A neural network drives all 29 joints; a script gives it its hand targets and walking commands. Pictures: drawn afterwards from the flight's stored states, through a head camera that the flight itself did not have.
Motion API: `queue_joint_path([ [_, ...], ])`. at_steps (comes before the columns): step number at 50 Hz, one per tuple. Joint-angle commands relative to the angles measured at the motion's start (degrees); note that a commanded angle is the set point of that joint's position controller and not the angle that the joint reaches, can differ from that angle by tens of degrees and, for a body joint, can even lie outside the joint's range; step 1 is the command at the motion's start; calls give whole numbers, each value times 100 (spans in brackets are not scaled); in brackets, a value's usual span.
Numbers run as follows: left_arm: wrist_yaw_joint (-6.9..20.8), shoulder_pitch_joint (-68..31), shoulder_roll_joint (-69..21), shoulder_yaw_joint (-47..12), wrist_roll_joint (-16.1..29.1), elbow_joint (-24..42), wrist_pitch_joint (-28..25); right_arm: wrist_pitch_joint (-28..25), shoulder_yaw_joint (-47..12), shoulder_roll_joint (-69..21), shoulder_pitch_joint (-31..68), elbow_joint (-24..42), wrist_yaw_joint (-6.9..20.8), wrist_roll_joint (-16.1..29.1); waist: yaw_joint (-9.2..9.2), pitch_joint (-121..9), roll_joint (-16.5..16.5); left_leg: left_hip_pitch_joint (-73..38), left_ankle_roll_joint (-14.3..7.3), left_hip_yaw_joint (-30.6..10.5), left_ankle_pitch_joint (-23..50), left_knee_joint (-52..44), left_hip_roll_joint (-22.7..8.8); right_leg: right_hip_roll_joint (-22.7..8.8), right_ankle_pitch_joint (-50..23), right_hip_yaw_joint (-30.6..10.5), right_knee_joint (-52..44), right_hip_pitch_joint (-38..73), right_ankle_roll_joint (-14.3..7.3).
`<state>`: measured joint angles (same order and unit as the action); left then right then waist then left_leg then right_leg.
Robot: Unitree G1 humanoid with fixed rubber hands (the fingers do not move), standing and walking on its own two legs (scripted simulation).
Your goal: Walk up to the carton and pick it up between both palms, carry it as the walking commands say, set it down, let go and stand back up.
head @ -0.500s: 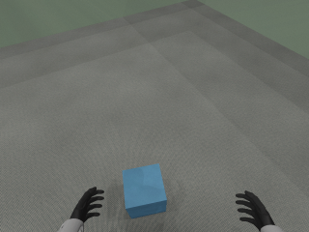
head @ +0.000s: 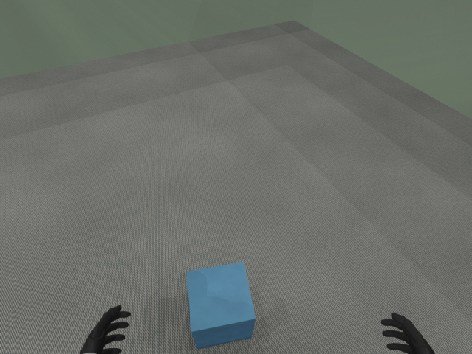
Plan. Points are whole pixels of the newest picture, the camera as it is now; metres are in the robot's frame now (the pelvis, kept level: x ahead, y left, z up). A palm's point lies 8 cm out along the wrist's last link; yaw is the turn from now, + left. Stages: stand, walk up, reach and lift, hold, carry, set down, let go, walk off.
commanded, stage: stand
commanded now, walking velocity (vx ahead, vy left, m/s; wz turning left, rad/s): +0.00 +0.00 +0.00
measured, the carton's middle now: (220, 306) +0.40 +0.09 -0.64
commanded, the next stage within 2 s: none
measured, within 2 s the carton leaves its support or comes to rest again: neither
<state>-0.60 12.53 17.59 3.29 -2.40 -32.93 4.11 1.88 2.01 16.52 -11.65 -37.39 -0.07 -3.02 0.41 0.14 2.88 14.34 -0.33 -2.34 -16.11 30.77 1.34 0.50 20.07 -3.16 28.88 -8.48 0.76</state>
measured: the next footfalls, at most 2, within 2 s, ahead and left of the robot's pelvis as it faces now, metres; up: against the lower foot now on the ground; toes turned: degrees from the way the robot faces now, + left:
none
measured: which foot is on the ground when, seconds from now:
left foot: down 0.00-1.00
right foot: down 0.00-1.00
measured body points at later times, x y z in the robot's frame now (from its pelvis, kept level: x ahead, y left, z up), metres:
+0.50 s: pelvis +0.01 +0.01 +0.00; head +0.01 +0.03 +0.45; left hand +0.15 +0.30 -0.11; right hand +0.13 -0.29 -0.09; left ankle +0.00 +0.12 -0.73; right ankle -0.05 -0.13 -0.73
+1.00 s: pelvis -0.01 +0.01 +0.01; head -0.01 +0.02 +0.46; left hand +0.10 +0.31 -0.11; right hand +0.09 -0.31 -0.09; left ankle +0.00 +0.12 -0.73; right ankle -0.05 -0.13 -0.73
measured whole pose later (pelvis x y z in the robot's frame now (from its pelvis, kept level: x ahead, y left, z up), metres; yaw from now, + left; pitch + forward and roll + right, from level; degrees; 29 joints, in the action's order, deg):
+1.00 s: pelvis -0.01 +0.01 +0.01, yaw -1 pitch -2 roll +0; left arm -1.3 10.6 22.0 0.5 -1.7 -52.9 -0.3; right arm -0.3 1.4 20.6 -8.0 -56.2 -0.7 -1.4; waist -0.2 1.3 1.9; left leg 9.2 -1.0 -1.1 -12.0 23.5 1.3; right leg 0.1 15.1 -4.5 20.8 -3.4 1.4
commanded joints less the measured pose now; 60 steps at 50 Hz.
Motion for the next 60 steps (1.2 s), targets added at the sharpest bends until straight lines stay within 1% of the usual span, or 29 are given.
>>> queue_joint_path([
  [1, 22, -211, 671, 145, -3, 164, -321, -196, 270, 921, 405, 208, -35, 32, -8, -178, -458, -59, -64, -474, 559, -720, -516, -231, -834, -190, -434, -144, -5],
  [4, -19, -200, 798, 115, 17, -66, -387, -222, 284, 966, 346, -7, -58, 48, -56, -340, -420, -377, -50, -392, 1431, -520, -518, -307, -1343, -272, -459, -109, -14],
  [6, -48, -179, 863, 91, 26, -216, -409, -227, 284, 1003, 312, -142, -74, 51, -74, -397, -407, -516, -52, -368, 1762, -470, -533, -334, -1579, -290, -464, -73, -15],
  [10, -88, -129, 955, 46, 37, -472, -425, -227, 271, 1089, 291, -364, -100, 58, -76, -399, -354, -654, -62, -359, 2107, -458, -558, -370, -1863, -297, -474, -3, -12],
  [15, -117, -134, 1027, 10, 43, -700, -430, -231, 247, 1160, 320, -577, -122, 71, -66, -344, -308, -732, -62, -355, 2282, -495, -577, -397, -2012, -310, -517, 52, -2],
  [23, -132, -223, 1091, -28, 49, -964, -445, -243, 216, 1200, 404, -861, -132, 95, -66, -245, -276, -793, -66, -374, 2191, -611, -597, -433, -1979, -340, -643, 102, -12],
  [46, -93, -342, 1288, -96, 64, -1664, -501, -274, 139, 1380, 563, -1559, -87, 154, -69, 39, -280, -788, -101, -494, 1274, -1072, -654, -534, -1296, -470, -1130, 38, -100],
  [60, -65, -395, 1365, -104, 89, -1968, -512, -289, 93, 1469, 632, -1824, -75, 191, -68, 61, -286, -782, -118, -575, 1181, -1172, -683, -569, -1204, -473, -1232, 78, -122],
])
